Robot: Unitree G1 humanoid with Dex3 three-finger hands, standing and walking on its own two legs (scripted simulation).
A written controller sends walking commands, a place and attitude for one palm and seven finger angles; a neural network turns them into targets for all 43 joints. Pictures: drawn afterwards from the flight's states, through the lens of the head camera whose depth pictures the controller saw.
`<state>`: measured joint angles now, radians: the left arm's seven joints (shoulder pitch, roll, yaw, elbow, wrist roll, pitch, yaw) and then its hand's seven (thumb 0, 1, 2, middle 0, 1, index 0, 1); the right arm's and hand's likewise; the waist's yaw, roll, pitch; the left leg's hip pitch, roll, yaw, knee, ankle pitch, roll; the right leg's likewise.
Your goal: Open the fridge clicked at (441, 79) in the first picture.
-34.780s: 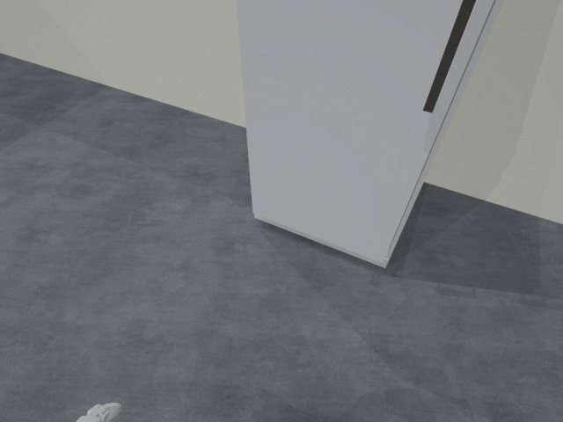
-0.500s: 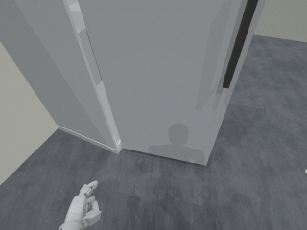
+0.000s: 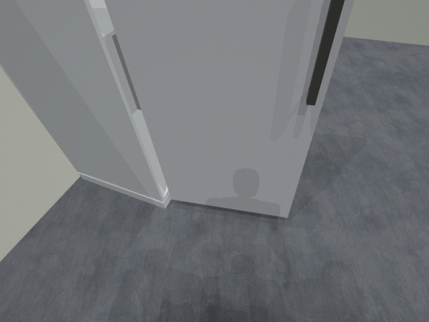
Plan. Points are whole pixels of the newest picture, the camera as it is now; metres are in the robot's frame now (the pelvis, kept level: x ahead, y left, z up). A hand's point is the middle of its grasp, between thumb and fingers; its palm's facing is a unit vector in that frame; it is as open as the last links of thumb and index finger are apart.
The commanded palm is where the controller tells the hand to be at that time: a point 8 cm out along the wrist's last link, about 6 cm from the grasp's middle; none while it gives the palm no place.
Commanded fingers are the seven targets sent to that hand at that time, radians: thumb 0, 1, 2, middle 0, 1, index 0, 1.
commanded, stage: let the arm hang, fingers relaxed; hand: right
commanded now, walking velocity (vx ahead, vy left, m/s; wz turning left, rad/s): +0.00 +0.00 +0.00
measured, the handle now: (330, 19) +0.67 -0.21 +0.24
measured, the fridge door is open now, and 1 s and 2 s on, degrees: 79 79 79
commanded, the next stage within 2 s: look to check the result in 0.72 s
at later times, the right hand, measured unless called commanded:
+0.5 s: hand out of the picture +0.07 -0.26 -0.14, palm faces -0.01 +0.94 -0.34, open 7.4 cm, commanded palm none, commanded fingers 0.00 -0.90 -0.90 0.20 0.30 0.20 0.30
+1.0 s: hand out of the picture +0.10 -0.24 -0.14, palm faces -0.04 +0.95 -0.31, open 7.4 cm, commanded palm none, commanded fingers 0.00 -0.90 -0.90 0.20 0.30 0.20 0.30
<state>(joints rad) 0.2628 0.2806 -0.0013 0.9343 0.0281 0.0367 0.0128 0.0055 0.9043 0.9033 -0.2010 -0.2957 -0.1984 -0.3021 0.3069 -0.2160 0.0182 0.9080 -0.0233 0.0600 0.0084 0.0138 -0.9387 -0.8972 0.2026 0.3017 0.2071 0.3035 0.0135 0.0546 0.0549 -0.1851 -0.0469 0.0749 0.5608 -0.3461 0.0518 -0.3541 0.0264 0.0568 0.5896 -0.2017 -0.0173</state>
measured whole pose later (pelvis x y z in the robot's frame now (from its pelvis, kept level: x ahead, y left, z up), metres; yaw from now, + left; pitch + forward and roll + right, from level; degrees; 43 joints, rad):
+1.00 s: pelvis +0.03 +0.00 +0.02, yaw +2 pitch -1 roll +0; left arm 0.11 0.33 0.00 1.11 0.01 0.00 0.02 0.00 0.90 0.90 -0.20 -0.30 -0.20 -0.30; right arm 0.14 -0.31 -0.01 1.12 -0.01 0.00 0.00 0.01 -0.90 -0.90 0.20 0.30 0.20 0.30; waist 0.00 0.00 0.06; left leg -0.04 -0.03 0.03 0.32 -0.26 0.04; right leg -0.19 0.03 0.02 0.34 -0.13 -0.02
